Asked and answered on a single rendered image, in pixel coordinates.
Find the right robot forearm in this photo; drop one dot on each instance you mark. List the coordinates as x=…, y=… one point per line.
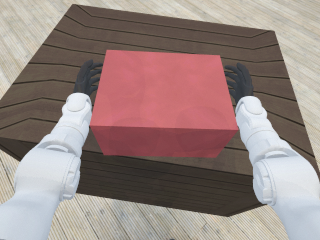
x=256, y=132

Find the carton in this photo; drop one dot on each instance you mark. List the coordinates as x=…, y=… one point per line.
x=162, y=104

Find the pedestal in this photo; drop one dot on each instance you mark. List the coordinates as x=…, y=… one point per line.
x=222, y=185

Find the robot right upper arm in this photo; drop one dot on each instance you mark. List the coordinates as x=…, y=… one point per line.
x=290, y=187

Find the left robot forearm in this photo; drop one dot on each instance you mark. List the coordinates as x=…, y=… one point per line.
x=70, y=133

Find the right robot hand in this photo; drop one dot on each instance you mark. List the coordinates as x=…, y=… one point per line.
x=243, y=86

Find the robot left upper arm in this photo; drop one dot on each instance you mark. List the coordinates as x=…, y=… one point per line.
x=47, y=177

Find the left robot hand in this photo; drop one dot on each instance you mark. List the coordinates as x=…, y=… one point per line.
x=84, y=81

